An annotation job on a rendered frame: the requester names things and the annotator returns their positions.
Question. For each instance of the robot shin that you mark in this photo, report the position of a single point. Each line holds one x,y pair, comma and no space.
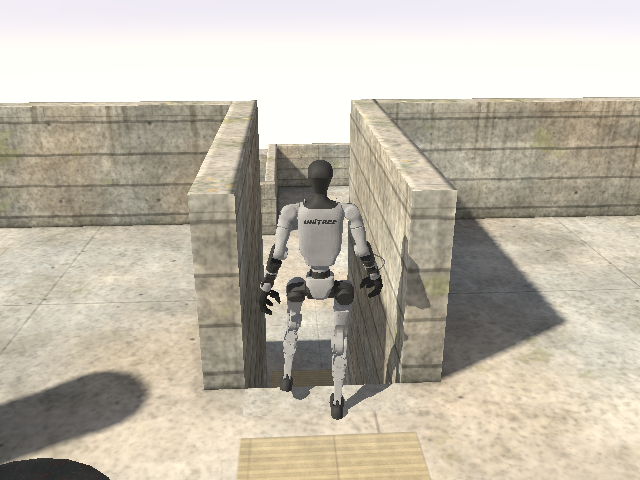
339,365
289,346

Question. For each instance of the left robot shin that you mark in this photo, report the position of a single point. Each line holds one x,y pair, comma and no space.
289,346

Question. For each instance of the right robot upper arm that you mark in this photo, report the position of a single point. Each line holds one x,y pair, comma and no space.
352,213

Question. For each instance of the left robot upper arm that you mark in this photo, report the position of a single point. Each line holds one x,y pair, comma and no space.
287,214

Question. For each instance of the robot right forearm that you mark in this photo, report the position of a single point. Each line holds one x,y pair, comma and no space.
370,264

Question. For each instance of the right robot hand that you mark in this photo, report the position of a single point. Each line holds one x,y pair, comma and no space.
370,283

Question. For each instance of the robot left forearm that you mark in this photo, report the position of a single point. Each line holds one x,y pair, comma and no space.
271,272

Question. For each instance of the right robot shin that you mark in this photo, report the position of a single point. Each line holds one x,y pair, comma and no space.
339,365

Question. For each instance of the left robot hand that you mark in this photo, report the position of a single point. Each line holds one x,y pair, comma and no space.
262,300

